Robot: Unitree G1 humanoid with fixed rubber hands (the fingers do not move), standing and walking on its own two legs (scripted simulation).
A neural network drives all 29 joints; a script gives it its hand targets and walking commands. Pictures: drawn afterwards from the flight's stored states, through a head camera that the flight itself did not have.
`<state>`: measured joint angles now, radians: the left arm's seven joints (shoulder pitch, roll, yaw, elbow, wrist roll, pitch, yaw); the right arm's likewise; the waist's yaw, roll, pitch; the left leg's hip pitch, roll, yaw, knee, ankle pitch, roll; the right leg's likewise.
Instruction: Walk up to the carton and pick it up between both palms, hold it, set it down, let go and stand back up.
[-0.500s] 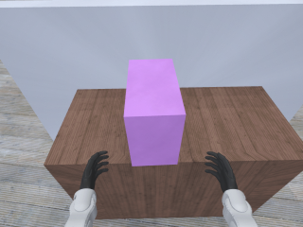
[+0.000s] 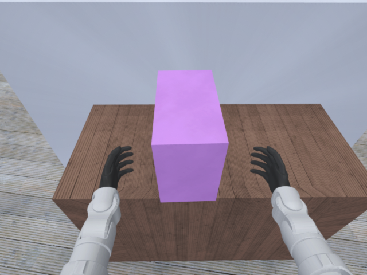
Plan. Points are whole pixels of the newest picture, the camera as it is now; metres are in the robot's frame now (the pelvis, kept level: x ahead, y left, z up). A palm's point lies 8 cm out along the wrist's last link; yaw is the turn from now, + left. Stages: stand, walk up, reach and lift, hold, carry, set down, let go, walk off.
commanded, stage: reach and lift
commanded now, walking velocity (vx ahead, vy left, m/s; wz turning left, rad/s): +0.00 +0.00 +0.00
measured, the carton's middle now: (186, 134) +0.50 +0.04 +0.00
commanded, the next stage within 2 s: none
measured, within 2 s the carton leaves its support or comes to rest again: neither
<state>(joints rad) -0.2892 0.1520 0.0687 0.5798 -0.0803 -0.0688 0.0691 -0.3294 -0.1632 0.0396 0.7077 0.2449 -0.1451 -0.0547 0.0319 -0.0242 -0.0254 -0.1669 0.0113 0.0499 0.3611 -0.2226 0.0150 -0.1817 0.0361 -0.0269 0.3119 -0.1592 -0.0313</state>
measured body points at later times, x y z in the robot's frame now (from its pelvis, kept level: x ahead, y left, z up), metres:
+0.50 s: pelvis -0.01 +0.00 +0.00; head +0.00 +0.01 +0.45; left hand +0.40 +0.21 +0.11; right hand +0.42 -0.15 +0.11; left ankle -0.02 +0.10 -0.75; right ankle +0.00 -0.10 -0.75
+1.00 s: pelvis -0.01 -0.01 +0.00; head +0.01 +0.00 +0.45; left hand +0.45 +0.21 +0.17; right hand +0.47 -0.16 +0.17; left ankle -0.02 +0.10 -0.75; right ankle +0.00 -0.10 -0.75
